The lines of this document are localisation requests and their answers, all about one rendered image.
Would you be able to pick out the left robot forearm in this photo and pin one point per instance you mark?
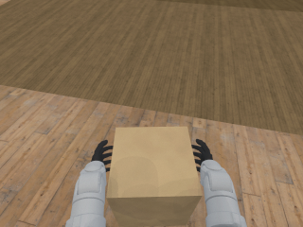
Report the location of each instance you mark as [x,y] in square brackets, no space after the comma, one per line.
[89,197]

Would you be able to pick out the right robot hand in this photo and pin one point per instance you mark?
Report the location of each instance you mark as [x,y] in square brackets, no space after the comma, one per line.
[204,155]

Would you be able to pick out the right robot forearm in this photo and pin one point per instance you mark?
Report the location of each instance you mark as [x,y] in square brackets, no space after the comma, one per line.
[220,197]

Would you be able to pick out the carton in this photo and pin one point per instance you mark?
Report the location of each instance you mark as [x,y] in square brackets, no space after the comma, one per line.
[153,179]

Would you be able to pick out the left robot hand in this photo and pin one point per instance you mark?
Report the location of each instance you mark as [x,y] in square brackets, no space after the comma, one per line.
[99,156]

